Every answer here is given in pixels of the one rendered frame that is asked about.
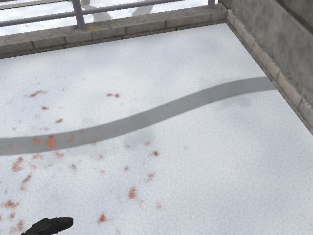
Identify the left robot hand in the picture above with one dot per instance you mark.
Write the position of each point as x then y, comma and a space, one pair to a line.
50, 226

